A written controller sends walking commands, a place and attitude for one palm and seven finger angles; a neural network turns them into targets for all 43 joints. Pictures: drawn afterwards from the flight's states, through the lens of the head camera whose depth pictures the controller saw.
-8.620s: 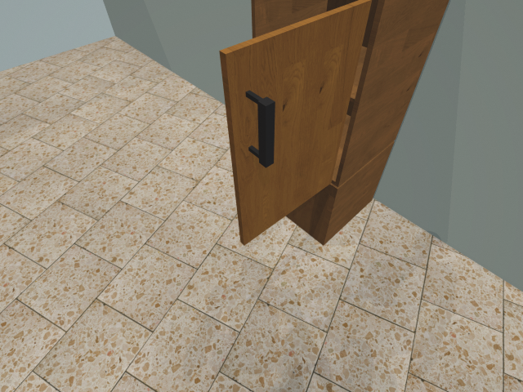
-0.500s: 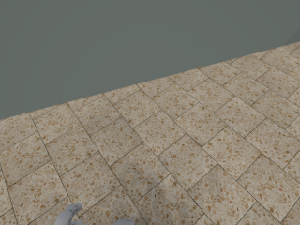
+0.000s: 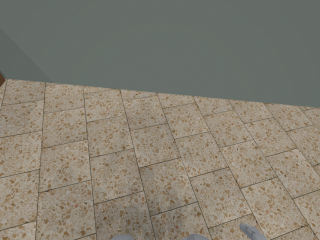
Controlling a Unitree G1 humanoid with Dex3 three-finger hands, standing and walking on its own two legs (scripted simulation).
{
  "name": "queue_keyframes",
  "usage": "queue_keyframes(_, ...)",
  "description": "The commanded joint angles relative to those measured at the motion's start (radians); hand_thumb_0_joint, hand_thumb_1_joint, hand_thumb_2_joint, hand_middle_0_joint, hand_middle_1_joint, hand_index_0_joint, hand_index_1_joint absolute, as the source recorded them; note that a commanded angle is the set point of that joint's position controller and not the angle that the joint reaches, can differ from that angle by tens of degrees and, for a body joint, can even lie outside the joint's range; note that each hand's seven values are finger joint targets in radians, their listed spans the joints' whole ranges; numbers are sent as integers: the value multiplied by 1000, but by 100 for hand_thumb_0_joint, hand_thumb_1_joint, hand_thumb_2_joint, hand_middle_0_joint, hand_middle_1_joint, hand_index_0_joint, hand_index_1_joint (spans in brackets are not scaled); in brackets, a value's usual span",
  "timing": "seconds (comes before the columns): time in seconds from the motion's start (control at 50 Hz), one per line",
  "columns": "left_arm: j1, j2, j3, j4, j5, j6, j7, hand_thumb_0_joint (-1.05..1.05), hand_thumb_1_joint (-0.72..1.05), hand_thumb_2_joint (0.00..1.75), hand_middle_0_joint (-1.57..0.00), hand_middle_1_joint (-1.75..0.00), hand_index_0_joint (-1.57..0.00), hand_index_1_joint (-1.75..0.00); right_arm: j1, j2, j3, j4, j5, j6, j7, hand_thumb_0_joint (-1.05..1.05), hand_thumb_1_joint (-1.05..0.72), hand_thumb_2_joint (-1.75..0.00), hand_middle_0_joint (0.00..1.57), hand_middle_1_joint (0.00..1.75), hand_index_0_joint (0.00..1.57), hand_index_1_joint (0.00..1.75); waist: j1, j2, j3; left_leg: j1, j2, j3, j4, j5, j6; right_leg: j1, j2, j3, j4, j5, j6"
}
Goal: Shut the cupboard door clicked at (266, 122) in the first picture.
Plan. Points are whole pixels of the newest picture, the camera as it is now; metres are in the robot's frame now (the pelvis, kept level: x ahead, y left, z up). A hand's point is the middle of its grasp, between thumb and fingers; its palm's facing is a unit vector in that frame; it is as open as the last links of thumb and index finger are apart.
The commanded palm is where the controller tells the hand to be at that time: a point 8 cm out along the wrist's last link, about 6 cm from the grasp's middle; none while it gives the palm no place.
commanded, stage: walk to a spot facing it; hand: left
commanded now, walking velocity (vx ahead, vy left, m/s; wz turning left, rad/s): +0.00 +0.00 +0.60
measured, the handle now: out of the picture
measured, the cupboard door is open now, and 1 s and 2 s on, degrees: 87 87 87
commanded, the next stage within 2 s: none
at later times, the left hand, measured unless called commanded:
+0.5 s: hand out of the picture +0.06 +0.16 -0.14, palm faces +0.30 -0.92 -0.24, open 7.4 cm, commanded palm none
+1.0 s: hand out of the picture +0.09 +0.25 -0.17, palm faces +0.60 -0.78 -0.18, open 7.4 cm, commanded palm none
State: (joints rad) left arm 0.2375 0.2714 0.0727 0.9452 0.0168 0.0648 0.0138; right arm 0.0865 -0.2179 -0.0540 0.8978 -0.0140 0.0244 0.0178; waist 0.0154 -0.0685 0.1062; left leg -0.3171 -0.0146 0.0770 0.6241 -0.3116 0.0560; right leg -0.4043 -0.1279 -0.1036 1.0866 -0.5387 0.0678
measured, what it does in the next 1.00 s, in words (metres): walks ahead, turning left: right foot, then left foot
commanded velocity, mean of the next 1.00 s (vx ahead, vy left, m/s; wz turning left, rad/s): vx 0.27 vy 0.00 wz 0.50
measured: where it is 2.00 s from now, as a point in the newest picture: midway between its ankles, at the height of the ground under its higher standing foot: (106, 169)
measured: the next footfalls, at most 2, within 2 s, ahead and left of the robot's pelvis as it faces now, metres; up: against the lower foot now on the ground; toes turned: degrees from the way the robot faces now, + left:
right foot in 0.36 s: +0.07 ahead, -0.16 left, +0.00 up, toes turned +9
left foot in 0.82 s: +0.20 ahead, +0.17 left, +0.00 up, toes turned +38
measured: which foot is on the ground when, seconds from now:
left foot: down 0.00-0.36, up 0.38-0.80, down 0.82-1.00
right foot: up 0.00-0.34, down 0.36-0.80, up 0.82-1.00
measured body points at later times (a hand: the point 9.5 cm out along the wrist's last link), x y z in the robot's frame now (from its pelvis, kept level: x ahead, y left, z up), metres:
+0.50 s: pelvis +0.05 -0.05 +0.02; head +0.09 -0.06 +0.46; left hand +0.05 +0.21 -0.12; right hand +0.15 -0.29 -0.14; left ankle +0.01 +0.08 -0.64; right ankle +0.03 -0.16 -0.73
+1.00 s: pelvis +0.19 +0.09 +0.01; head +0.21 +0.12 +0.45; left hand +0.06 +0.30 -0.15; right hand +0.41 -0.05 -0.12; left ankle +0.17 +0.15 -0.73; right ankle +0.25 -0.07 -0.62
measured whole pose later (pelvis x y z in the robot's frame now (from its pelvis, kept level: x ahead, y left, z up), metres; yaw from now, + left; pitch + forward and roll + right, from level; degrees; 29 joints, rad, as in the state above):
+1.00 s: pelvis +0.19 +0.09 +0.01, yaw +34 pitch -1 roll +0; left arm 0.27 0.21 0.06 1.00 0.03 -0.01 -0.02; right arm 0.13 -0.18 -0.03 0.95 -0.02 -0.06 0.00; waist 0.04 -0.04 0.10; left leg -0.26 -0.05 0.11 0.52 -0.26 0.09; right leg -0.52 -0.17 -0.04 1.25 -0.31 0.06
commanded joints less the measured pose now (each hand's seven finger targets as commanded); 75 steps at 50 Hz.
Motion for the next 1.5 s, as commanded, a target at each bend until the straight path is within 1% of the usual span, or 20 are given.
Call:
queue_keyframes(0.0, -52, 61, 17, -105, 7, -29, -6, 0, 90, 90, -20, -30, -20, -30, 59, -200, -44, -39, -6, -8, -34, 0, -90, -90, 20, 30, 20, 30, -30, 197, -123, 159, 250, -293, -298, 400, 91, -165, 7, 105, 96, 150, 15)
queue_keyframes(0.16, -102, 46, 11, -135, 5, -30, -2, 0, 90, 90, -20, -30, -20, -30, 97, -210, -56, -30, -10, -4, -27, 0, -90, -90, 20, 30, 20, 30, -40, 197, -116, 125, 226, -367, -311, 242, 107, -104, 53, 99, -125, 147, 23)
queue_keyframes(0.28, -23, 41, 14, -120, 3, -59, -18, 0, 90, 90, -20, -30, -20, -30, 60, -206, -68, -40, -13, 1, -20, 0, -90, -90, 20, 30, 20, 30, -1, 232, -148, -40, 160, -444, -267, -143, 75, 220, 129, 41, -518, 169, -1)
queue_keyframes(0.3, 43, 66, 26, -98, 4, -69, -17, 0, 90, 90, -20, -30, -20, -30, 36, -183, -66, -47, -7, -1, -18, 0, -90, -90, 20, 30, 20, 30, 44, 162, -146, -174, 110, -410, -185, -209, 42, 394, 105, 62, -653, 196, -10)
queue_keyframes(0.34, 148, 211, 51, -84, 16, -82, 2, 0, 90, 90, -20, -30, -20, -30, -7, -89, -45, -94, 1, -16, -9, 0, -90, -90, 20, 30, 20, 30, 109, -290, -127, -504, -63, -113, 334, -318, -81, 539, -361, 596, -949, -155, -161)
queue_keyframes(0.42, -24, 70, 10, -98, -1, -113, 2, 0, 90, 90, -20, -30, -20, -30, 33, -115, -57, -29, -20, 0, 22, 0, -90, -90, 20, 30, 20, 30, -20, -112, 9, -418, 76, -128, 604, -10, -98, 286, -234, 237, -928, 149, -132)
queue_keyframes(0.52, 128, 43, 0, -21, 3, -142, 1, 0, 90, 90, -20, -30, -20, -30, -9, -54, -35, -23, -12, 1, 37, 0, -90, -90, 20, 30, 20, 30, 6, -81, -37, -442, 76, -49, 498, 75, -107, 455, -191, 6, -853, 636, -113)
queue_keyframes(0.7, 217, 83, 4, 46, 15, -143, -1, 0, 90, 90, -20, -30, -20, -30, -133, -32, 4, -58, -12, -26, 44, 0, -90, -90, 20, 30, 20, 30, 23, -106, -28, -268, 22, 103, 91, -10, -36, 530, -240, -139, -715, 1052, -126)
queue_keyframes(0.76, 167, 116, 8, 47, 3, -144, -9, 0, 90, 90, -20, -30, -20, -30, 155, -104, -19, 14, -22, -45, 21, 0, -90, -90, 20, 30, 20, 30, -127, -75, -197, 214, -58, 140, -72, 65, 22, 351, -212, -204, -321, 1167, -82)
queue_keyframes(0.78, 152, 88, 4, 12, -6, -143, -24, 0, 90, 90, -20, -30, -20, -30, 310, -215, -47, 42, -29, -49, 7, 0, -90, -90, 20, 30, 20, 30, -204, 80, -319, 523, 120, -98, -88, 120, 94, 81, -142, -201, -36, 753, -41)
queue_keyframes(0.8, 106, 18, -9, -49, -14, -141, -36, 0, 90, 90, -20, -30, -20, -30, 409, -331, -75, 64, -22, -60, -8, 0, -90, -90, 20, 30, 20, 30, -222, 280, -414, 688, 422, -588, -187, 335, 225, -230, 24, -102, 275, -1, 1)
queue_keyframes(0.84, 0, 37, 4, -87, -8, -129, -16, 0, 90, 90, -20, -30, -20, -30, 315, -306, -67, 57, -2, -54, -23, 0, -90, -90, 20, 30, 20, 30, -156, 88, -286, 474, 452, -519, -292, 236, 223, -295, -32, 77, 386, 68, -34)
queue_keyframes(0.92, 103, -30, -5, 5, 20, -92, -33, 0, 90, 90, -20, -30, -20, -30, 139, -124, -12, 27, -6, -94, -34, 0, -90, -90, 20, 30, 20, 30, -19, 184, -49, 87, 259, -224, -386, 251, 109, -178, -63, 87, 189, 247, -7)
queue_keyframes(1.24, -247, -28, -22, -112, 6, -107, -43, 0, 90, 90, -20, -30, -20, -30, 388, -86, -8, 159, -15, -104, -43, 0, -90, -90, 20, 30, 20, 30, -75, 177, -14, 322, 235, -185, -355, 571, 116, -133, 46, 18, -439, 359, -53)
queue_keyframes(1.3, -29, 16, -2, -48, 7, -127, -36, 0, 90, 90, -20, -30, -20, -30, 372, -94, -8, 172, -7, -101, -45, 0, -90, -90, 20, 30, 20, 30, 38, 109, -119, 222, 188, -161, -79, 732, 67, 264, 90, 7, -577, 396, -95)
queue_keyframes(1.32, 152, 84, 19, 7, 14, -138, -27, 0, 90, 90, -20, -30, -20, -30, 349, -83, -8, 159, 6, -108, -38, 0, -90, -90, 20, 30, 20, 30, 111, 14, -236, 8, 119, -104, 155, 574, 28, 583, -47, 165, -582, 461, -144)
queue_keyframes(1.34, 284, 169, 42, 54, 15, -135, -18, 0, 90, 90, -20, -30, -20, -30, 394, -33, -3, 139, 15, -112, -37, 0, -90, -90, 20, 30, 20, 30, 124, -208, -349, -241, -42, -27, 462, -155, -27, 810, -342, 513, -674, 575, -248)
queue_keyframes(1.36, 265, 155, 35, 51, -2, -130, -12, 0, 90, 90, -20, -30, -20, -30, 356, -65, -7, 133, 14, -103, -36, 0, -90, -90, 20, 30, 20, 30, 112, -142, -311, -280, 12, -93, 624, -250, -16, 710, -384, 539, -747, 553, -284)
queue_keyframes(1.4, 114, 56, 11, 27, -1, -134, -5, 0, 90, 90, -20, -30, -20, -30, 236, -30, -13, 126, 3, -91, -26, 0, -90, -90, 20, 30, 20, 30, 64, -30, -90, -327, 94, -119, 674, -88, -18, 423, -308, 396, -819, 428, -236)
queue_keyframes(1.48, 68, -40, -18, 44, 3, -159, -5, 0, 90, 90, -20, -30, -20, -30, 300, 48, -3, 158, -10, -49, -8, 0, -90, -90, 20, 30, 20, 30, -31, -53, -56, -250, 127, -86, 542, 57, -50, 243, -203, 88, -887, 494, -168)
